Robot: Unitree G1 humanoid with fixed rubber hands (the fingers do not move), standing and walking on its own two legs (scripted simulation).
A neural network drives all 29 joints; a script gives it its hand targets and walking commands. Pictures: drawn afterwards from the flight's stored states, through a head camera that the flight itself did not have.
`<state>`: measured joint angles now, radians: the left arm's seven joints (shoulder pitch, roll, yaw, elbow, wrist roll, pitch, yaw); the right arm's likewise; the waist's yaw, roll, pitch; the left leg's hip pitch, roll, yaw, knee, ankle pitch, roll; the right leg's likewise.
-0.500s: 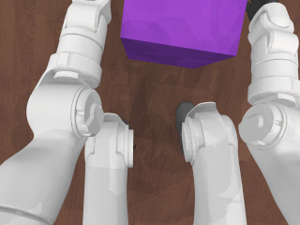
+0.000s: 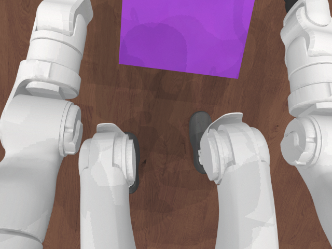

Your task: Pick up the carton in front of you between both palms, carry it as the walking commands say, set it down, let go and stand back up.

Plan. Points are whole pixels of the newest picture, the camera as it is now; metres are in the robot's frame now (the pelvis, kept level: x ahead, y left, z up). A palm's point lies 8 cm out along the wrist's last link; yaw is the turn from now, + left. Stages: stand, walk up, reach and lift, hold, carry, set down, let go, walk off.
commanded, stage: set down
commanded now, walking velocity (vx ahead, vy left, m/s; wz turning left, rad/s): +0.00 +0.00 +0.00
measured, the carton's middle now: (180, 24) +0.51 -0.07 -0.26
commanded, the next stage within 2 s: let go in 0.88 s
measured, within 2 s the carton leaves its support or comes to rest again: neither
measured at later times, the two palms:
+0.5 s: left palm out of the picture +0.59 +0.12 +0.01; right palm out of the picture +0.51 -0.27 +0.02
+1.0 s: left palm out of the picture +0.58 +0.12 +0.16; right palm out of the picture +0.50 -0.27 +0.16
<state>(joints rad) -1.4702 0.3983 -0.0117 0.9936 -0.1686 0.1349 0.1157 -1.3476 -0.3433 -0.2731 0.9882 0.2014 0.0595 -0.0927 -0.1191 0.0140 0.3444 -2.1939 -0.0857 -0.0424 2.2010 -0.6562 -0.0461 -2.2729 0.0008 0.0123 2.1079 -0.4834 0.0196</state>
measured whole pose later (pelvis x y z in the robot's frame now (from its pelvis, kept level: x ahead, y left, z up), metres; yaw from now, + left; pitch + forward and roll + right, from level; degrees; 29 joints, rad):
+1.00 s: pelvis +0.04 +0.00 +0.25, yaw +0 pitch +46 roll +1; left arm -1.13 0.25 0.24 0.87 0.08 0.20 0.04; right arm -0.98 -0.21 -0.40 0.76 -0.03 0.16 0.02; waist -0.11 0.03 -0.09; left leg -1.59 -0.06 -0.06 1.19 -0.41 -0.03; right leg -1.65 0.01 0.04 1.14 -0.29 0.01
